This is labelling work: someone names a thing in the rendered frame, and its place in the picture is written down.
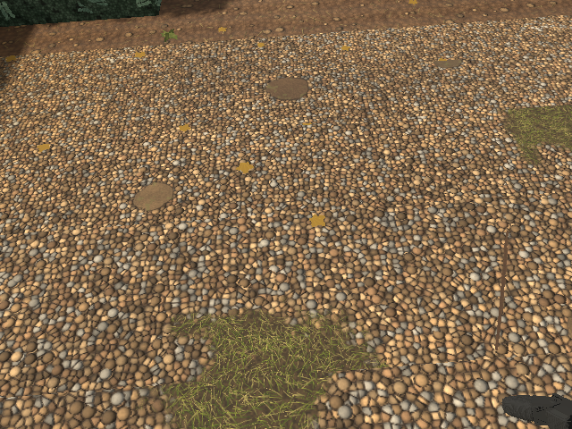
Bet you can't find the right robot hand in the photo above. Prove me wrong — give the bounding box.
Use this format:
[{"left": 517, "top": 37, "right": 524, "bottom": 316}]
[{"left": 502, "top": 393, "right": 572, "bottom": 429}]

